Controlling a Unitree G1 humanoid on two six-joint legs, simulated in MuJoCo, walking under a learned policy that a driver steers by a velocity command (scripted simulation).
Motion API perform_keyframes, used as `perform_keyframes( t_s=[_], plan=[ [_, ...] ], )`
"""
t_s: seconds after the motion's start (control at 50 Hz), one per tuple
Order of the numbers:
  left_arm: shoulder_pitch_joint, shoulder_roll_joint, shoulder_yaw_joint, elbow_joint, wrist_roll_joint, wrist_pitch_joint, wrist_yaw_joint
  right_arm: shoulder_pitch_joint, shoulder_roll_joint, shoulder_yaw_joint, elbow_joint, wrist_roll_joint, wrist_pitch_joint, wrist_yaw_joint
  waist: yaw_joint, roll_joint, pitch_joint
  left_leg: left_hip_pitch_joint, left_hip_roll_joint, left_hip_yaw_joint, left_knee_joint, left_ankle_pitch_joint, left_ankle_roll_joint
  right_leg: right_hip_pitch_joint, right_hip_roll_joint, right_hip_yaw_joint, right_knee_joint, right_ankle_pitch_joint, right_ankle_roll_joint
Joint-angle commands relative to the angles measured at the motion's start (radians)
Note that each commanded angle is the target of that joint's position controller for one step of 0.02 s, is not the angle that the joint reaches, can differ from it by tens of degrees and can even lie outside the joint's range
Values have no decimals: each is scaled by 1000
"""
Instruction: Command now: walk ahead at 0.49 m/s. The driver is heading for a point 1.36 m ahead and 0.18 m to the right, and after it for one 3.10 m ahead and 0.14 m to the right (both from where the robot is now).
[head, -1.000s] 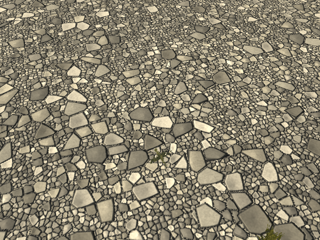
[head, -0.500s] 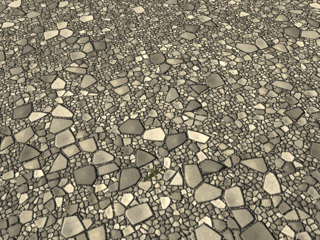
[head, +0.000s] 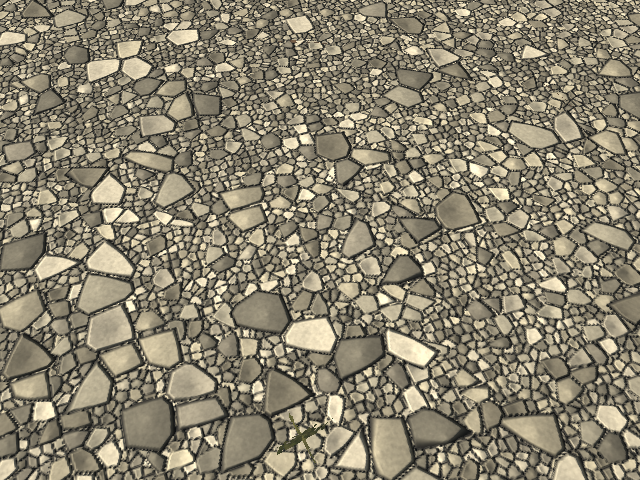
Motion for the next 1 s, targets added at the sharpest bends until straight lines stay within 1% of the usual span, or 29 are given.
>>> perform_keyframes(
  t_s=[0.02,0.04,0.06,0.08,0.1,0.12,0.14,0.18,0.24,0.32,0.4,0.44,0.48,0.5,0.52,0.54,0.56,0.58,0.6,0.62,0.64,0.66,0.68,0.72,0.76,0.82,0.88,0.96,1.0],
  plan=[
    [54,123,29,-70,-1,-7,-6,429,-227,-78,92,17,7,-4,-151,89,-320,743,450,-860,-252,-266,259,-677,-5,81,821,-13,-14],
    [-54,153,37,-109,6,-10,-9,297,-176,-65,69,31,5,-2,-100,40,-132,569,418,-704,-326,-366,217,-733,-79,86,765,109,-25],
    [-116,154,40,-122,10,-14,-15,240,-122,-53,64,29,-3,3,-82,-2,-53,433,380,-612,-370,-290,186,-700,-106,74,709,165,-27],
    [-126,135,40,-119,14,-7,-18,237,-92,-43,78,22,-14,4,-47,-31,-12,342,340,-523,-388,-168,153,-652,-134,78,660,183,-21],
    [-105,109,36,-115,24,7,-24,252,-70,-35,97,21,-23,0,-16,-23,-12,273,306,-451,-403,-94,127,-589,-152,77,613,189,-8],
    [-93,81,31,-108,26,19,-30,271,-64,-30,114,22,-33,-2,-2,-11,-14,242,286,-399,-416,-38,112,-555,-162,69,577,192,3],
    [-98,68,29,-110,27,26,-34,299,-72,-31,131,24,-43,-3,3,-3,-12,230,273,-362,-423,21,109,-555,-167,55,551,200,12],
    [-164,70,31,-132,28,36,-40,338,-101,-35,153,27,-52,-3,2,16,7,225,253,-299,-449,56,100,-610,-189,30,483,255,29],
    [-318,85,32,-181,23,41,-43,399,-109,-31,172,29,-49,-1,-33,22,35,277,228,-248,-468,127,73,-719,-211,-4,346,380,53],
    [-468,73,24,-222,12,39,-45,481,-105,-23,196,30,-46,-5,-82,43,30,365,209,-200,-445,250,28,-730,-187,-43,149,496,66],
    [-579,74,20,-254,10,35,-44,547,-107,-18,220,18,-41,-16,-118,58,35,504,236,-194,-396,353,37,-746,-154,-63,29,482,54],
    [-612,81,22,-270,10,29,-43,557,-116,-20,231,10,-37,-23,-118,63,42,569,266,-200,-362,414,50,-746,-141,-63,-13,427,36],
    [-583,91,27,-269,10,20,-40,531,-129,-23,235,7,-35,-29,-85,69,33,593,284,-187,-299,558,42,-669,-115,-71,-64,348,5],
    [-517,101,34,-250,11,15,-35,509,-138,-25,234,8,-35,-31,-51,77,2,584,281,-173,-227,697,29,-566,-84,-82,-90,308,-14],
    [-391,118,45,-208,13,7,-27,494,-147,-27,235,10,-33,-30,2,74,-60,568,265,-156,-92,790,15,-416,-50,-94,-134,307,-37],
    [-210,151,63,-147,25,-3,-16,475,-143,-25,228,17,-32,-28,76,48,-155,460,228,-123,105,705,-5,-175,-70,-68,-174,347,-70],
    [-40,243,89,-117,53,-10,-3,481,-92,-9,187,39,-36,-22,119,-63,-292,187,160,-77,422,347,-36,126,-315,216,-181,247,-142],
    [-16,294,103,-108,47,-1,-13,585,-39,-6,193,57,-34,-17,73,-229,-392,-96,-14,-76,734,-405,-62,285,-537,654,-292,258,-270],
    [-91,232,94,-108,10,8,-22,501,-128,-32,191,31,-30,-20,52,-80,-280,-176,47,-186,784,-339,-45,182,-475,616,-335,201,-237],
    [-194,179,79,-122,0,5,-26,421,-116,-32,160,26,-35,-15,13,-61,-142,-190,87,-180,743,-239,-44,28,-441,464,-372,243,-204],
    [-246,133,68,-125,4,-2,-30,379,-96,-31,153,23,-36,-12,-13,-32,-84,-157,119,-174,689,-182,-47,-81,-393,368,-408,328,-172],
    [-251,103,59,-114,4,-9,-27,373,-86,-33,152,10,-25,-7,-40,-42,-54,-117,137,-169,648,-161,-56,-153,-353,296,-428,395,-144],
    [-244,74,49,-97,3,-14,-24,392,-62,-29,157,0,-11,1,-65,-56,-52,-72,148,-164,616,-149,-68,-202,-321,236,-447,434,-124],
    [-184,85,49,-65,0,-28,-20,385,-44,-30,152,-3,7,12,-79,-59,-51,-64,148,-142,584,-131,-84,-223,-303,183,-464,529,-124],
    [-145,113,53,-46,-2,-33,-18,316,-46,-31,127,-5,18,18,-79,-60,-24,-122,162,-123,536,-74,-99,-230,-288,142,-491,541,-123],
    [-87,111,47,-28,-2,-31,-18,168,-58,-30,77,1,22,21,-50,-62,15,-207,175,-97,409,34,-118,-206,-267,106,-515,578,-113],
    [-37,110,41,-13,-1,-30,-16,50,-47,-20,40,11,19,22,-21,-65,26,-192,158,-70,242,115,-124,-175,-253,73,-514,637,-96],
    [36,117,39,15,6,-26,-6,-62,-50,-13,4,15,15,19,14,-75,38,-191,130,-48,108,129,-106,-57,-280,65,-491,690,-103],
    [51,123,41,27,14,-22,1,-95,-60,-16,-14,14,9,18,16,-73,47,-199,123,-50,68,82,-86,12,-309,71,-462,738,-112]
  ],
)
